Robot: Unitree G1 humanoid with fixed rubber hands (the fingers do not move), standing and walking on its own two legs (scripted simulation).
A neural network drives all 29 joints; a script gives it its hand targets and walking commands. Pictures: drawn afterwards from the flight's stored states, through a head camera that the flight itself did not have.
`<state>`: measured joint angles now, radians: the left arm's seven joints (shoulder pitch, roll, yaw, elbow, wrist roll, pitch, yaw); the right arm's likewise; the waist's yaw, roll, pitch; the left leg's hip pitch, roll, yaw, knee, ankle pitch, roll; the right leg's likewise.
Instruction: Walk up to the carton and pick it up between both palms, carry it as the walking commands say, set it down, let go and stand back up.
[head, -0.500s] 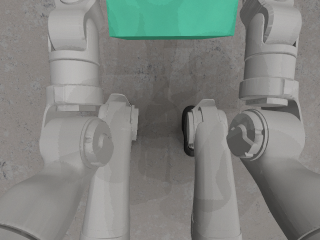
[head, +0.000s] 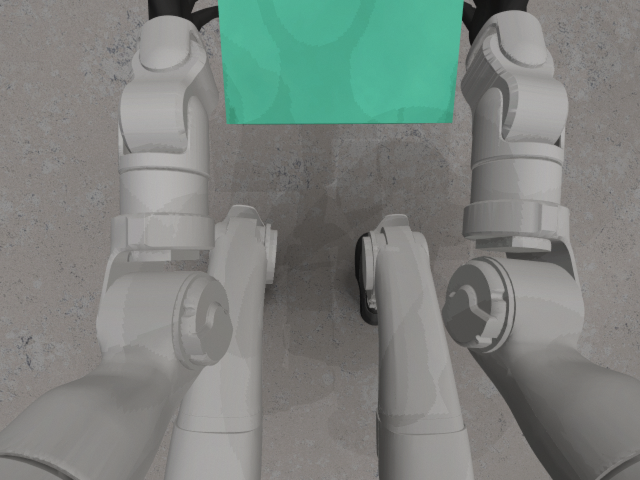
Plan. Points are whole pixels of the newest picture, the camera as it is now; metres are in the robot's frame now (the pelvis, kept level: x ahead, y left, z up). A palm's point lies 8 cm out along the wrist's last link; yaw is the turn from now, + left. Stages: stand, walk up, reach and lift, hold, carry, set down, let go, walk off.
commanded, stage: reach and lift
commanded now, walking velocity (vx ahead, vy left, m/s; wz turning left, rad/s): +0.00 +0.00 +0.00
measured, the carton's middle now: (332, 54) +0.52 +0.01 -0.15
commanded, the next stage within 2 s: none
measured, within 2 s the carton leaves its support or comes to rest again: neither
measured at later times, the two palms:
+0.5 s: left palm out of the picture +0.49 +0.15 +0.02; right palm out of the picture +0.51 -0.13 +0.02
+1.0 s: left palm out of the picture +0.46 +0.15 +0.11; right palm out of the picture +0.49 -0.13 +0.11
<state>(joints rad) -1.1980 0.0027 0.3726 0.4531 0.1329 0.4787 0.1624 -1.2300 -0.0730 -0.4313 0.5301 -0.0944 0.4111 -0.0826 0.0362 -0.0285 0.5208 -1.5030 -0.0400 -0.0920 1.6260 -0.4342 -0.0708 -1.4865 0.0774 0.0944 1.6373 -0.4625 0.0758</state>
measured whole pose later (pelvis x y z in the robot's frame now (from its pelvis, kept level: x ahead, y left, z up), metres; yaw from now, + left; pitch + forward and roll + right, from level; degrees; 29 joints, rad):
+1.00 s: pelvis +0.11 +0.00 +0.15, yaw +0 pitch +29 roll +0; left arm -0.50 -0.21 0.41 0.50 0.32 0.35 0.08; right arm -0.57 0.15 -0.42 0.60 -0.25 0.29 -0.04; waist 0.03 -0.03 -0.22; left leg -1.12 -0.01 -0.08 0.95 -0.34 -0.05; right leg -1.10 0.05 0.11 0.97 -0.36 0.04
